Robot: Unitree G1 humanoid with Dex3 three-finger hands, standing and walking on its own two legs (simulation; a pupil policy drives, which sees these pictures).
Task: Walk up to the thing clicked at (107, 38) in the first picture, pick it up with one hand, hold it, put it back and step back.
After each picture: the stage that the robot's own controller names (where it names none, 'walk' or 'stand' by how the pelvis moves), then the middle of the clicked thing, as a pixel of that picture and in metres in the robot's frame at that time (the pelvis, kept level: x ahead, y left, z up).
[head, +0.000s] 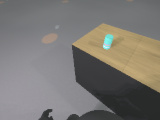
stand; (107, 42) +0.66 -0.12 +0.08
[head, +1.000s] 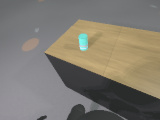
rise first; (83, 42) +0.56 +0.11 +0.10
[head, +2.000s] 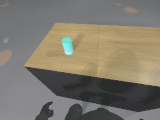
rise first; (67, 46) +0.50 +0.20 +0.11
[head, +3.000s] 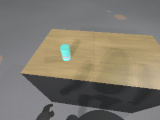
stand; (65, 52) +0.48 +0.21 +0.08
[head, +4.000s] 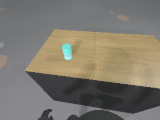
stand; (67, 52) +0.50 +0.20 +0.07
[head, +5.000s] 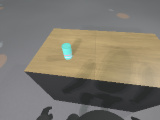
stand; (67, 51) +0.49 +0.21 +0.08
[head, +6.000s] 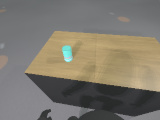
stand; (67, 53) +0.48 +0.20 +0.07
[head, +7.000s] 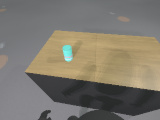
stand; (67, 53) +0.49 +0.20 +0.07
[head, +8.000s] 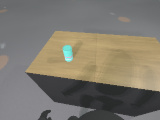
rise first; (68, 53) +0.49 +0.20 +0.07
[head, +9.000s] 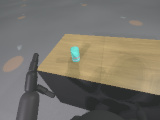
rise first; (75, 54) +0.50 +0.18 +0.08
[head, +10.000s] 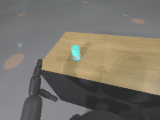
go down; (76, 53) +0.50 +0.18 +0.08
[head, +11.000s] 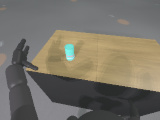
go down; (69, 52) +0.50 +0.17 +0.09
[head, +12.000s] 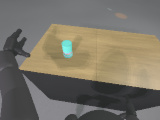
go down; (67, 49) +0.49 +0.17 +0.10
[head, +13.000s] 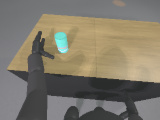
close in; (62, 43) +0.49 +0.18 +0.13
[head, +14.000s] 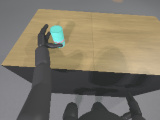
close; (58, 37) +0.52 +0.18 +0.15
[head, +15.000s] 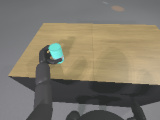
lift; (57, 54) +0.42 +0.20 +0.13
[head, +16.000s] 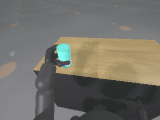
lift; (64, 56) +0.31 +0.16 +0.25
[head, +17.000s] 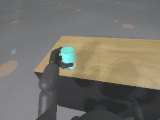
hold; (68, 58) +0.32 +0.15 +0.22
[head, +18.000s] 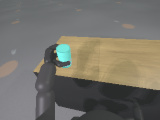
hold; (64, 56) +0.31 +0.16 +0.24
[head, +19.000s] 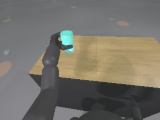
crouch; (67, 42) +0.42 +0.15 +0.26
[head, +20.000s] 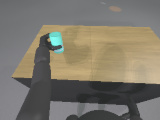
lower; (57, 43) +0.48 +0.19 +0.16
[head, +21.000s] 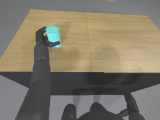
lower; (54, 37) +0.52 +0.18 +0.14
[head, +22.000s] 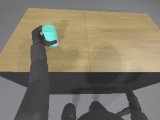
lower; (51, 36) +0.52 +0.19 +0.14
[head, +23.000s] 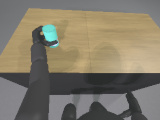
lower; (51, 36) +0.52 +0.20 +0.14
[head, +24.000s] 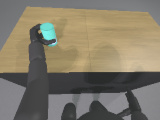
lower; (49, 35) +0.52 +0.20 +0.15
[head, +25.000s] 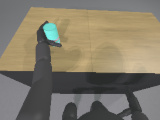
withdraw; (52, 35) +0.53 +0.19 +0.14
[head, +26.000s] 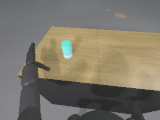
sink last; (67, 49) +0.48 +0.18 +0.12
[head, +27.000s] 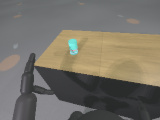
stand; (73, 47) +0.54 +0.20 +0.12
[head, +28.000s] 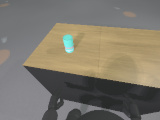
stand; (68, 44) +0.52 +0.20 +0.13
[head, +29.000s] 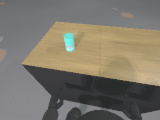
stand; (69, 42) +0.52 +0.19 +0.14
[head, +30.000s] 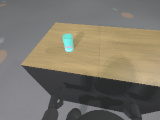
stand; (68, 43) +0.52 +0.19 +0.14
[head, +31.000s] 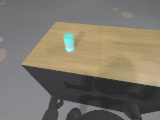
stand; (69, 42) +0.52 +0.19 +0.14
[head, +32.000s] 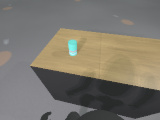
stand; (72, 47) +0.53 +0.18 +0.09
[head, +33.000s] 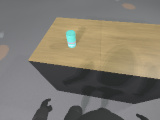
walk; (71, 39) +0.57 +0.17 +0.09
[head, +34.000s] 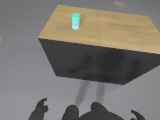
walk; (75, 21) +0.77 +0.19 +0.09
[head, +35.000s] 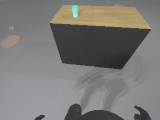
stand; (75, 11) +1.13 +0.28 +0.10
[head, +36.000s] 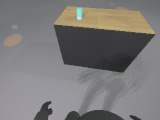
stand; (79, 13) +1.12 +0.20 +0.09
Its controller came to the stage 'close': yes
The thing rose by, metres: 0.20
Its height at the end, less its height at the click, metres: +0.00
